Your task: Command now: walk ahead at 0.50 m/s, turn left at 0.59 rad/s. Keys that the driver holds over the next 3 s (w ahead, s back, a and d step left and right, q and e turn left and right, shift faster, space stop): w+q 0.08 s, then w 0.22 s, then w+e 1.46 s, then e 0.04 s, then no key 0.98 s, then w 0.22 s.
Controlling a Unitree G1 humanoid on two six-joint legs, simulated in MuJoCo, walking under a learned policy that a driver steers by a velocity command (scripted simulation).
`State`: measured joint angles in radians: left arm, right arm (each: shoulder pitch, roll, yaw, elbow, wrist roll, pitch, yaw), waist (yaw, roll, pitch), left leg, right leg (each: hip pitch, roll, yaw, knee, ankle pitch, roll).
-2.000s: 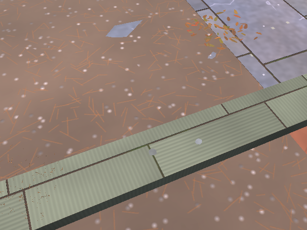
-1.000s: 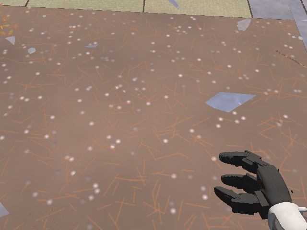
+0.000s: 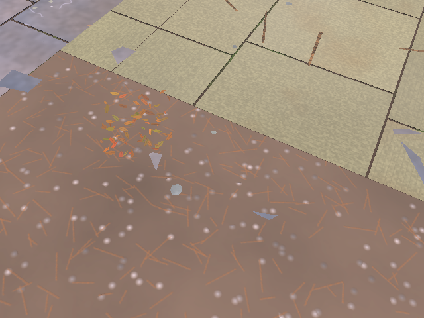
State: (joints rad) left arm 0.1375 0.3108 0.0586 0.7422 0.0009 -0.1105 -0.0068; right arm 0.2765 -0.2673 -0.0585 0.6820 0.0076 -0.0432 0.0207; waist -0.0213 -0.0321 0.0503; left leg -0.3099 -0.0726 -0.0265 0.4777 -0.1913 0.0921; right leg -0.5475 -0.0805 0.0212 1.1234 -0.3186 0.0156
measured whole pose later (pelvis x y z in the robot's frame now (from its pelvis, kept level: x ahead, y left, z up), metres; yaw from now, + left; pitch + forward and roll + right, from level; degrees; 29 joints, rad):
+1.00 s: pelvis +0.57 +0.03 +0.01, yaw -12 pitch +2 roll +1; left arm 0.25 0.33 0.08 0.68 -0.02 -0.02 0.00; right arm 0.28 -0.26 -0.06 0.75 -0.01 -0.10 0.00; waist -0.03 -0.06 0.00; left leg -0.18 -0.02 0.06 0.36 -0.21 0.02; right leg -0.63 -0.06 0.05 1.12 -0.27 0.02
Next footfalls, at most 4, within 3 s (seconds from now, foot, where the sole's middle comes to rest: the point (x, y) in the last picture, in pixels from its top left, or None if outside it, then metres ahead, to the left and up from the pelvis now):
0.34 right None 0.40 -0.11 -0.78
0.78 left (162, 265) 0.62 0.13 -0.78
1.28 right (258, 210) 0.83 -0.20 -0.78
1.76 left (240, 138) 1.17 -0.16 -0.78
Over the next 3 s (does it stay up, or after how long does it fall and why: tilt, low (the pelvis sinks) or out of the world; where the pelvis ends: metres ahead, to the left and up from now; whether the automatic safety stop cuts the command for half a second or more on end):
stays up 1.10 -0.28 -0.01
